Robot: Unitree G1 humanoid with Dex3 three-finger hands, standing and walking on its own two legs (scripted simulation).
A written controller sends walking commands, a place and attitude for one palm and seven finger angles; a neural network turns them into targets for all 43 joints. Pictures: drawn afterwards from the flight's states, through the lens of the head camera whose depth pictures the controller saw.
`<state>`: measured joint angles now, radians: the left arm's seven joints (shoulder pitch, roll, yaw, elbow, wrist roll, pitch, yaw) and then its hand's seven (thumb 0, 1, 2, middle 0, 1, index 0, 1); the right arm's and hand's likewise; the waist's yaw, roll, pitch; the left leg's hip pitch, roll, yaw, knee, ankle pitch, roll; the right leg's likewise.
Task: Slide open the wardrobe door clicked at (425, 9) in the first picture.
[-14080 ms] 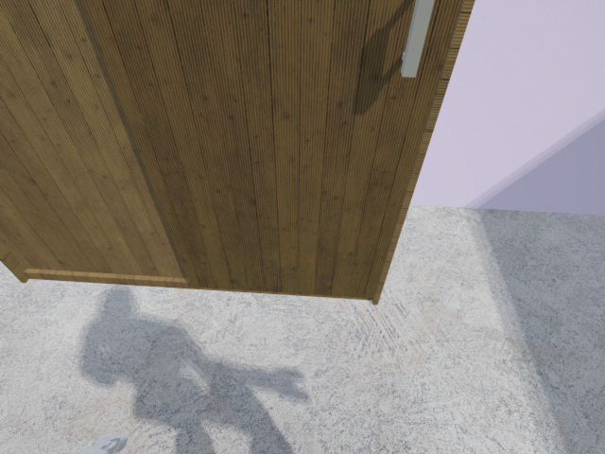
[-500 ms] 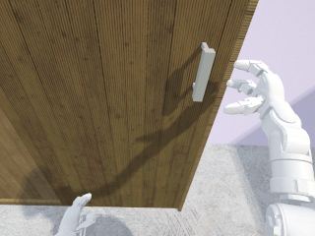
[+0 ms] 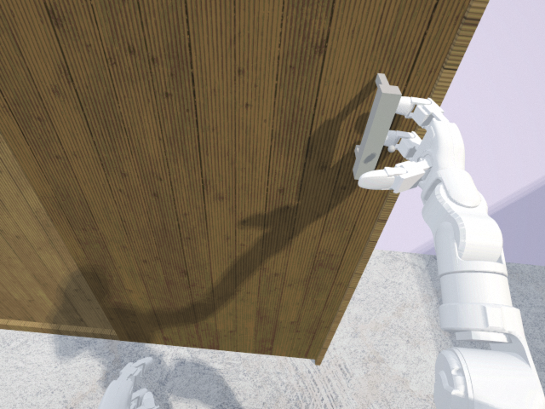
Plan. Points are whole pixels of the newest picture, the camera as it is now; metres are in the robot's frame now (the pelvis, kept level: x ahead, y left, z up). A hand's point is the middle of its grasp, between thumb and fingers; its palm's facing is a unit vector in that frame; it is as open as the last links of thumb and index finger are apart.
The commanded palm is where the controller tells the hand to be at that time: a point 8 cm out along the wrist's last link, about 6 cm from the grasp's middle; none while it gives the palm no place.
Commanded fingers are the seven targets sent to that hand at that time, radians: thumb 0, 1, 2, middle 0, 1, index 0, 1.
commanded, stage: feel for the door with the fingertips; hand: right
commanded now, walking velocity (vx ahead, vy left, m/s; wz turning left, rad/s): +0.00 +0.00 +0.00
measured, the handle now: (371, 127) +0.46 -0.09 +0.23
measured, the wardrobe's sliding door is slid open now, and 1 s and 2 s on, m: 0.00 0.00 0.00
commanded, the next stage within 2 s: slide the fingers in behind the handle in 0.50 s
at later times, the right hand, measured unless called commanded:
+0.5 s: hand (393, 141) +0.42 -0.11 +0.24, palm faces +0.02 +1.00 +0.00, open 14.0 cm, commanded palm +0.39 -0.17 +0.24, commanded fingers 0.00 0.50 -0.30 0.30 1.20 0.30 1.20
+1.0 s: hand (407, 151) +0.40 -0.13 +0.24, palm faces +0.01 +1.00 +0.01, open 13.9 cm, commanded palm +0.38 -0.17 +0.24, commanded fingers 0.00 0.50 -0.30 0.30 1.20 0.30 1.20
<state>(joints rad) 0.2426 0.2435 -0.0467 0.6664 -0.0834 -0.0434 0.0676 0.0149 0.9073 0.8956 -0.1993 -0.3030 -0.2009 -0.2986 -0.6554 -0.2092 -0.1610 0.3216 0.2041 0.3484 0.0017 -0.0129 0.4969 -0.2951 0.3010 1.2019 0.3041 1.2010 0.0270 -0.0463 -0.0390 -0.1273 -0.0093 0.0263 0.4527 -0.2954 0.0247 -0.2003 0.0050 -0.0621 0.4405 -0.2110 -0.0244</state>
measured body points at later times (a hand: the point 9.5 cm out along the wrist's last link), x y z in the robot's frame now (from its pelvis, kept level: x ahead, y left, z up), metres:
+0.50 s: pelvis +0.01 +0.02 +0.00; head -0.02 +0.04 +0.45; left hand +0.17 +0.25 -0.10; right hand +0.41 -0.17 +0.24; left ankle -0.03 +0.10 -0.74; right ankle +0.02 -0.10 -0.74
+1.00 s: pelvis +0.00 +0.01 +0.00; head -0.03 +0.03 +0.45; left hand +0.14 +0.25 -0.10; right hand +0.39 -0.18 +0.24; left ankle -0.03 +0.10 -0.74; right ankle +0.02 -0.10 -0.74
